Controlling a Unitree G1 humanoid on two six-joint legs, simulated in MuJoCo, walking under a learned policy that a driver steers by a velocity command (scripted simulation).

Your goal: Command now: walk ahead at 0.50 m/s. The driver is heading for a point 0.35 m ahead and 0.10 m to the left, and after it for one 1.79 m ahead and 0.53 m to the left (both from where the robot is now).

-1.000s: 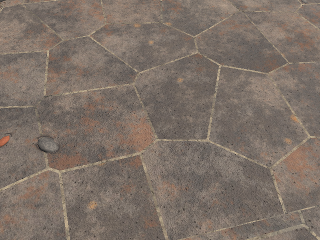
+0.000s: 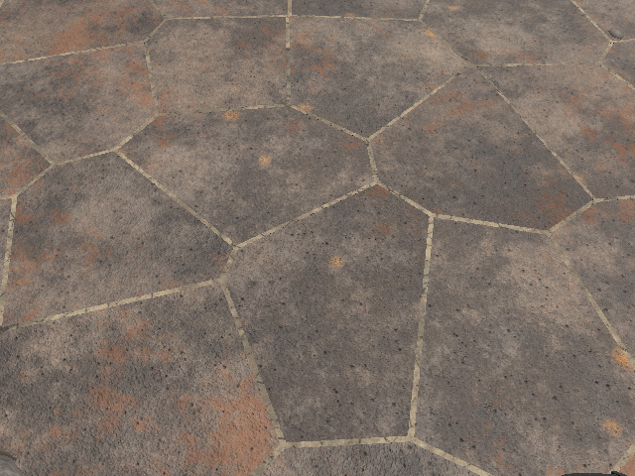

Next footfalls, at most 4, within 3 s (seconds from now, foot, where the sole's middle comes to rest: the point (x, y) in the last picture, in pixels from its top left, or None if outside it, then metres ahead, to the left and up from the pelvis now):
0.06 left None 0.22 0.14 -0.85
0.46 right None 0.42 -0.05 -0.85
0.76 left None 0.32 0.16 -0.85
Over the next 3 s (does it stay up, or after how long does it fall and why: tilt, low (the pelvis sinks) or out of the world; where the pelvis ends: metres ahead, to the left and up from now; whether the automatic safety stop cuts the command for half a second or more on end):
stays up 0.40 0.05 -0.08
